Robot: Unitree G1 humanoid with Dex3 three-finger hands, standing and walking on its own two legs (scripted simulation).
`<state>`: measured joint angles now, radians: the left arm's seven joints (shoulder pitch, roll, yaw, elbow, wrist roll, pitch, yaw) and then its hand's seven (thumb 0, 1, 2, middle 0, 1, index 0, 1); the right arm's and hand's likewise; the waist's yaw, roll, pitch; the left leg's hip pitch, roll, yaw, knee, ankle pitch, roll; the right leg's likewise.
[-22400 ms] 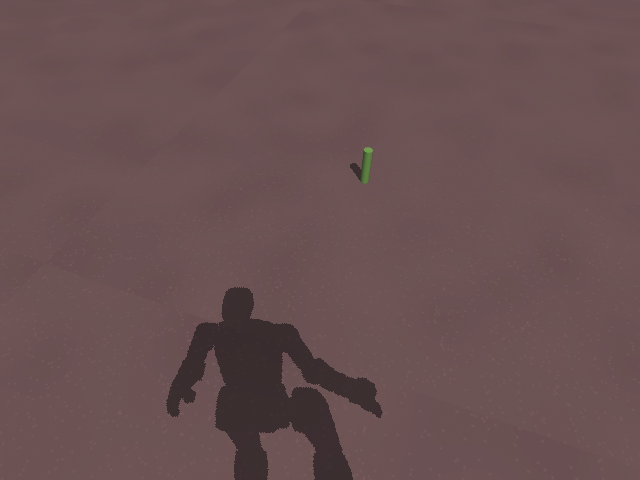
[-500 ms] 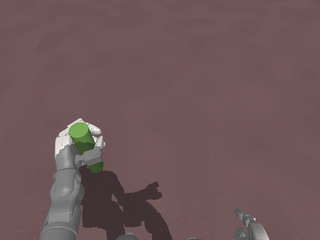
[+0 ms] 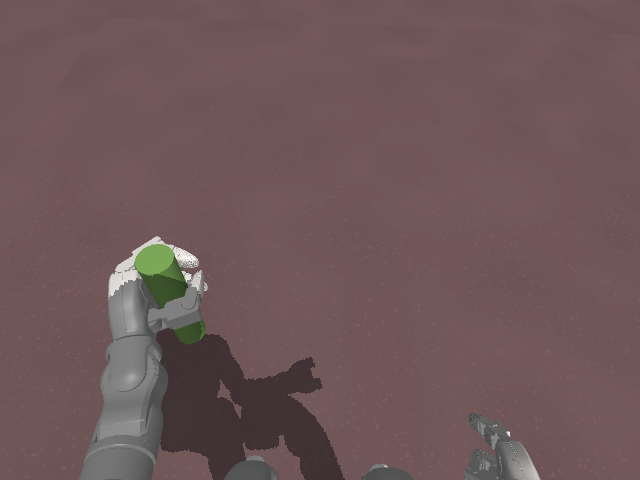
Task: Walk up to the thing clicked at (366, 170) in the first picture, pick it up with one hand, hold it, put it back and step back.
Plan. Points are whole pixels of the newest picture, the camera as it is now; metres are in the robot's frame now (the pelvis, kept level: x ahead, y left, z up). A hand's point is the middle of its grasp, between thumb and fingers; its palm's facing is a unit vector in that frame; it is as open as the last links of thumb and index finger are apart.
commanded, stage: crouch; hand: left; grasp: from the side
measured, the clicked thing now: (175, 300) +0.33 +0.19 +0.02
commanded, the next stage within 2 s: lower in 1.68 s
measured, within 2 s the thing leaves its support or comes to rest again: neither
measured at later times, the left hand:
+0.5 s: hand (201, 338) +0.37 +0.21 -0.20, palm faces +0.28 -0.96 -0.03, open 5.2 cm
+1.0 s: hand (208, 367) +0.38 +0.23 -0.39, palm faces +0.29 -0.96 -0.02, open 5.2 cm
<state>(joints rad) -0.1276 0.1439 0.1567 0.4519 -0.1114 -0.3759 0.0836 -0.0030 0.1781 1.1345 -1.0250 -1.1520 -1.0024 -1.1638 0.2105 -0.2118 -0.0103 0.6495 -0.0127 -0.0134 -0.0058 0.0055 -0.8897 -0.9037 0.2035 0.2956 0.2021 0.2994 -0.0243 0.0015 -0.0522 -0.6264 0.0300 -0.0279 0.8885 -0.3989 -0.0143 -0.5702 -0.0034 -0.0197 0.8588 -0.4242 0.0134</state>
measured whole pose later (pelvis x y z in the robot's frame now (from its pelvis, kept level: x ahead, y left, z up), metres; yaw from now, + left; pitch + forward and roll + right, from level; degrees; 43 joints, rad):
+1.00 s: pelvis -0.08 +0.00 -0.35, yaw -6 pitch +31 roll -5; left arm -0.65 0.42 0.54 1.10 -0.10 -0.79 -0.10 0.00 0.17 1.15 -1.04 -1.14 -1.02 -1.15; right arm 0.06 -0.26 0.05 0.74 -0.12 0.02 0.09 0.00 -0.92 -0.91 0.20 0.30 0.20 0.30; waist -0.11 -0.04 -0.11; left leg -2.13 0.03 -0.12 2.25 -0.67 -0.04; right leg -2.06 0.04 -0.06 2.22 -0.71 0.01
